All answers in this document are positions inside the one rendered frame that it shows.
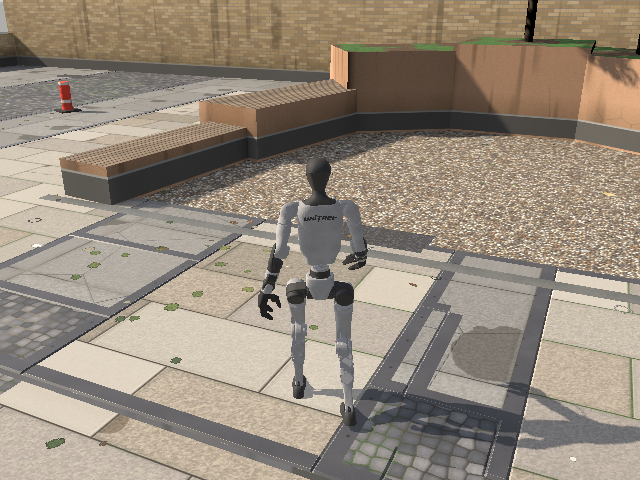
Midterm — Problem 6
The left robot forearm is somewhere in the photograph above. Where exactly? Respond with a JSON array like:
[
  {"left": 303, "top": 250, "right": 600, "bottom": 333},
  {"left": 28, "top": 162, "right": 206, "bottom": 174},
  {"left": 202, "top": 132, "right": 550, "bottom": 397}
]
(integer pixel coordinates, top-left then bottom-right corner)
[{"left": 261, "top": 243, "right": 283, "bottom": 294}]

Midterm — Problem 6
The right robot forearm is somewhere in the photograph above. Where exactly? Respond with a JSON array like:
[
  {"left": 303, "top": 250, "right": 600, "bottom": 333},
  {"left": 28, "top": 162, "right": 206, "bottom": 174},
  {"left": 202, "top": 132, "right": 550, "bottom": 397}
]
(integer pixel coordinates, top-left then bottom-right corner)
[{"left": 354, "top": 237, "right": 368, "bottom": 262}]

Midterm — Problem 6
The robot left hand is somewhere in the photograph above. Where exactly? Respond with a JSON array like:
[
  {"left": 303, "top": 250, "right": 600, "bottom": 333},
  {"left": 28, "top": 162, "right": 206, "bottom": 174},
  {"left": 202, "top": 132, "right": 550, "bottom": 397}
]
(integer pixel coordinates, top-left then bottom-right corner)
[{"left": 258, "top": 291, "right": 281, "bottom": 320}]

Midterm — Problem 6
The left robot foot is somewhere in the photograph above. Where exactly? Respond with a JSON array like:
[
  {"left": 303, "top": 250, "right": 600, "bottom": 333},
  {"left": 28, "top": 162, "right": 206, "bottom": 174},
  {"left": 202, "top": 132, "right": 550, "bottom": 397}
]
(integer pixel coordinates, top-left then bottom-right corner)
[{"left": 292, "top": 375, "right": 306, "bottom": 399}]

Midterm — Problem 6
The robot left shin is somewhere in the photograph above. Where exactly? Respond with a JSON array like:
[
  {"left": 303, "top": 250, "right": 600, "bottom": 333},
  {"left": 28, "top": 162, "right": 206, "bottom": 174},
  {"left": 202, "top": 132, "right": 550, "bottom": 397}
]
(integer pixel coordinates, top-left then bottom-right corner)
[{"left": 291, "top": 323, "right": 305, "bottom": 386}]

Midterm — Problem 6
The robot right hand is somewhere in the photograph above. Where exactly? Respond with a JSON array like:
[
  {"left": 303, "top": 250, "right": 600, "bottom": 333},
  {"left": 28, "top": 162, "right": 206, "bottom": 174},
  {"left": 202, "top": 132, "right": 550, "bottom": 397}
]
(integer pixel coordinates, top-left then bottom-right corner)
[{"left": 342, "top": 253, "right": 366, "bottom": 270}]

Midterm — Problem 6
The robot left upper arm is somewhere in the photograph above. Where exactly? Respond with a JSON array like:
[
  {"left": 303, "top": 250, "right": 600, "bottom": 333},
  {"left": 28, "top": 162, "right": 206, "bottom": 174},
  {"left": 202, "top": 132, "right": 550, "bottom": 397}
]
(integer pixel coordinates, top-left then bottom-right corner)
[{"left": 274, "top": 201, "right": 299, "bottom": 259}]

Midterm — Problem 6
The robot right upper arm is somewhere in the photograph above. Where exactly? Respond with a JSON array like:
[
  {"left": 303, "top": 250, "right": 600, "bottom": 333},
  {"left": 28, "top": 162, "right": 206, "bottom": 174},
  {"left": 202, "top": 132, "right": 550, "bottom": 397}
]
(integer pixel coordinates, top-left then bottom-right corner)
[{"left": 339, "top": 200, "right": 366, "bottom": 253}]

